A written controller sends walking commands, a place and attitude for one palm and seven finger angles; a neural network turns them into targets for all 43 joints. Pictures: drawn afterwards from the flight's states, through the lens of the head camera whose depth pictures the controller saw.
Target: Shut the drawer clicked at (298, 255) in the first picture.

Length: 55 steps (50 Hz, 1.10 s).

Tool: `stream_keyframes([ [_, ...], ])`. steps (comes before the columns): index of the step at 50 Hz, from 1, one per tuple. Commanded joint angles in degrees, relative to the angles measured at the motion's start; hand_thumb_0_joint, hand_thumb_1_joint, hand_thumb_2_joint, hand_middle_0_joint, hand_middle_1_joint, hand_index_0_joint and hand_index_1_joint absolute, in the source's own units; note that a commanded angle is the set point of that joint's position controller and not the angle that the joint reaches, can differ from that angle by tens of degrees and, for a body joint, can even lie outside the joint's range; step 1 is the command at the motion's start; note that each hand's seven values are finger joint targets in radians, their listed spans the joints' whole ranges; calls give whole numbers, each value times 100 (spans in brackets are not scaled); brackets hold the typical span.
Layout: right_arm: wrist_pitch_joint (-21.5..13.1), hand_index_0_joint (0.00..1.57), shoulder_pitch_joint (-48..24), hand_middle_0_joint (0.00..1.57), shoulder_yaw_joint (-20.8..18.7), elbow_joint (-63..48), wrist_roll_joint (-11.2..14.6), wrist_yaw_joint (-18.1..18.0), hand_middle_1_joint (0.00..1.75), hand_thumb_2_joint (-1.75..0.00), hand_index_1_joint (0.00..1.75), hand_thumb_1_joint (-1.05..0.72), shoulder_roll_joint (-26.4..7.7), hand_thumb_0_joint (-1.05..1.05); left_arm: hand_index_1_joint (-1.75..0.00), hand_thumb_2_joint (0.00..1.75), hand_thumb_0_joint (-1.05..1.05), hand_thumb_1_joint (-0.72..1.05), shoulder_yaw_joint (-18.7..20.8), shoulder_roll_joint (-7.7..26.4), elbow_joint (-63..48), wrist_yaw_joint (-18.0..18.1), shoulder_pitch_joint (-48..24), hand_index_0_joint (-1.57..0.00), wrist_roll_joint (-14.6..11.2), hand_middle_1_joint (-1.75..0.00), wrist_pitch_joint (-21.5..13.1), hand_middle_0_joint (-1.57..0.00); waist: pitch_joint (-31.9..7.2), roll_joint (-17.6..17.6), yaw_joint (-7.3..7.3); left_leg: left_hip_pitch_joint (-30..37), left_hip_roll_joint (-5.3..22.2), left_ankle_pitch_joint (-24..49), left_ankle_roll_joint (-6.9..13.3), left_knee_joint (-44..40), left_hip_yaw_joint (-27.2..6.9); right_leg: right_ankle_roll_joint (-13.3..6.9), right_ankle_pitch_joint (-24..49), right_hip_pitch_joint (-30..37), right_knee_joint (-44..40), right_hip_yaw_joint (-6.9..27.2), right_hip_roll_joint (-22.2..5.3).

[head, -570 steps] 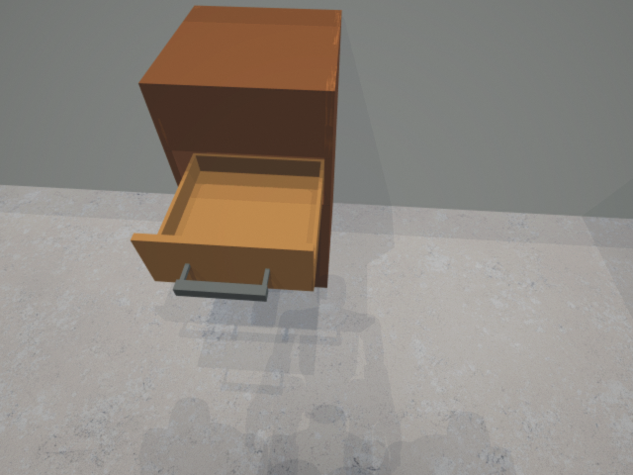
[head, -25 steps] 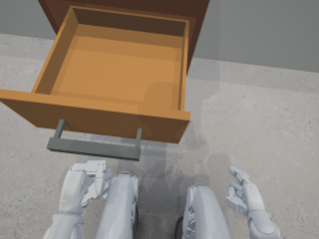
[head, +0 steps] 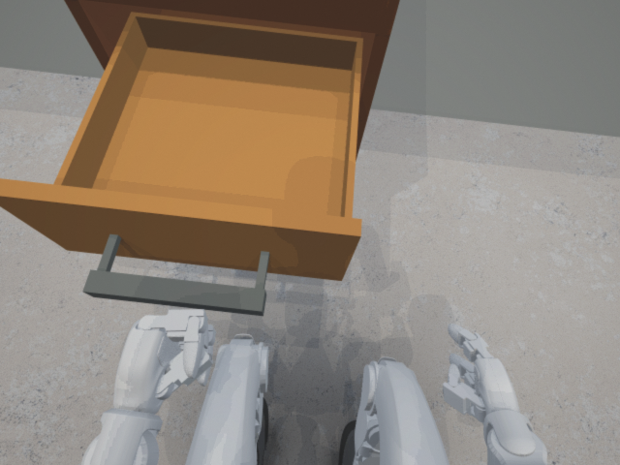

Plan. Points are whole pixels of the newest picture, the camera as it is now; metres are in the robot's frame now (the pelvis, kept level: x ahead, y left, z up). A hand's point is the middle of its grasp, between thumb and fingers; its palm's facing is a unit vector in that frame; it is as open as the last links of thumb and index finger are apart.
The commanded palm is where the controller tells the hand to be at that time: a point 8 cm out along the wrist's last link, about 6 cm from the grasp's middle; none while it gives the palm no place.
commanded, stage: push the drawer shut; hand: left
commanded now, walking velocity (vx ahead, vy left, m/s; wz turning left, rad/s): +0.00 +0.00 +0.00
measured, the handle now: (183, 272) +0.33 +0.18 +0.00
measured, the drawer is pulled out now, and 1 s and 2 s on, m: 0.30 0.21 0.08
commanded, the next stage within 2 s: none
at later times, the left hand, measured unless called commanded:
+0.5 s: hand (207, 330) +0.27 +0.14 +0.00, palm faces -0.08 -1.00 -0.03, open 2.7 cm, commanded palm +0.28 +0.18 +0.01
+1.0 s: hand (220, 272) +0.34 +0.14 +0.00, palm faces -0.07 -1.00 -0.04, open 2.9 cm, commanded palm +0.34 +0.18 +0.01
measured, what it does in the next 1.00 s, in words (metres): stands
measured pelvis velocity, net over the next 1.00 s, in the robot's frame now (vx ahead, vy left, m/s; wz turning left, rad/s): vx -0.02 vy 0.01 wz -0.01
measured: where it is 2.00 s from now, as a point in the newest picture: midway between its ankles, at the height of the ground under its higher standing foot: outside the picture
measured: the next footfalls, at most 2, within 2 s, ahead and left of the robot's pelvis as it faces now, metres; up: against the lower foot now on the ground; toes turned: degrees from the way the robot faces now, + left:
none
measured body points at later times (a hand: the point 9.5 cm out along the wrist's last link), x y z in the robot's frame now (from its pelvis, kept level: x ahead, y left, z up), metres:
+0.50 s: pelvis -0.02 +0.01 +0.00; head +0.14 +0.04 +0.42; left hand +0.27 +0.20 +0.00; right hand +0.20 -0.22 -0.11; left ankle +0.07 +0.12 -0.50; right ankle +0.03 -0.11 -0.50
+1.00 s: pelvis -0.02 +0.01 +0.01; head +0.13 +0.05 +0.43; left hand +0.33 +0.20 +0.00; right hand +0.15 -0.24 -0.10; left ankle +0.07 +0.12 -0.50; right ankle +0.03 -0.11 -0.50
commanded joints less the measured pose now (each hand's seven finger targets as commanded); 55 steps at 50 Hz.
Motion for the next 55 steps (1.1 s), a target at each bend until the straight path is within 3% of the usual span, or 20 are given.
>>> stream_keyframes([
  [1, -249, 20, 49, 20, -287, -757, 31, -45, 30, -90, 30, -90, -750, 0, -160, 90, 0, 90, 225, 293, -1072, 33, -166, -140, -62, -160, -415, -140, -2377, 198, -98, 2405, -311, 1366, 123, -1069, -140, -32, 1471, 1071, -1538, 457, 291],
  [3, -220, 20, 50, 20, -282, -777, 35, -25, 30, -90, 30, -90, -780, 0, -160, 90, 0, 90, 201, 289, -1102, 35, -231, -140, -79, -160, -361, -140, -2402, 227, -102, 2467, -301, 1356, 116, -1115, -153, -35, 1457, 1048, -1536, 429, 284],
  [11, -216, 20, 166, 20, -225, -666, 7, -79, 30, -90, 30, -90, -858, 0, -160, 90, 0, 90, 152, 366, -1040, 196, -1220, -140, -13, -160, -393, -140, -2300, 203, -339, 2376, -301, 1018, 138, -1063, -209, -21, 1202, 780, -1573, 402, 282],
  [14, -211, 20, 168, 20, -211, -620, 6, -93, 30, -90, 30, -90, -897, 0, -160, 90, 0, 90, 209, 427, -885, 227, -1508, -140, -1, -160, -427, -140, -2274, 226, -341, 2327, -304, 769, 126, -1085, -207, -31, 1001, 690, -1583, 402, 288],
  [16, -209, 20, 175, 20, -195, -586, -4, -109, 30, -90, 30, -90, -941, 0, -160, 90, 0, 90, 106, 403, -857, 250, -2003, -140, 28, -160, -415, -140, -2276, 359, -420, 2390, -309, 627, 130, -1105, -236, -29, 944, 542, -1577, 380, 275],
  [26, -74, 20, 282, 20, -138, -555, 16, -156, 30, -90, 30, -90, -1077, 0, -160, 90, 0, 90, 142, 451, -452, 389, -2881, -140, 74, -160, -120, -140, -2439, 525, -416, 2711, -289, 154, 103, -1452, -397, -36, 766, 435, -1631, 287, 253],
  [27, -60, 20, 302, 20, -137, -547, 22, -157, 30, -90, 30, -90, -1079, 0, -160, 90, 0, 90, 101, 397, -348, 405, -3006, -140, 72, -160, -76, -140, -2354, 455, -470, 2728, -277, 59, 103, -1499, -432, -22, 760, 388, -1654, 267, 251],
  [34, 31, 20, 368, 20, -123, -488, 7, -137, 30, -90, 30, -90, -1114, 0, -160, 90, 0, 90, 175, 423, 128, 556, -3566, -140, 138, -160, -64, -140, -2282, 489, -479, 2809, -281, -76, 73, -1665, -469, -25, 743, 375, -1706, 249, 239],
  [40, 82, 20, 478, 20, -114, -366, -3, -146, 30, -90, 30, -90, -1155, 0, -160, 90, 0, 90, 451, 643, 743, 605, -4189, -140, 180, -160, -176, -140, -2235, 343, -538, 2627, -278, -41, 91, -1592, -404, -26, 741, 430, -1721, 278, 267],
  [41, 102, 20, 452, 20, -118, -368, -7, -143, 30, -90, 30, -90, -1165, 0, -160, 90, 0, 90, 335, 517, 822, 591, -4286, -140, 198, -160, -194, -140, -2228, 415, -558, 2694, -280, -24, 83, -1602, -409, -22, 772, 357, -1709, 266, 256],
  [46, 171, 20, 541, 20, -137, -314, -17, -125, 30, -90, 30, -90, -1204, 0, -160, 90, 0, 90, 402, 554, 1010, 568, -4645, -140, 184, -160, -227, -140, -2473, 583, -561, 2949, -268, 320, 66, -1582, -424, -30, 1006, 350, -1657, 257, 245],
  [55, 290, 20, 703, 20, -149, -224, -21, -135, 30, -90, 30, -90, -1226, 0, -160, 90, 0, 90, 596, 700, 1371, 555, -5309, -140, 167, -160, -153, -140, -2707, 506, -642, 2964, -259, 734, 91, -1429, -367, -4, 1240, 485, -1641, 284, 254],
])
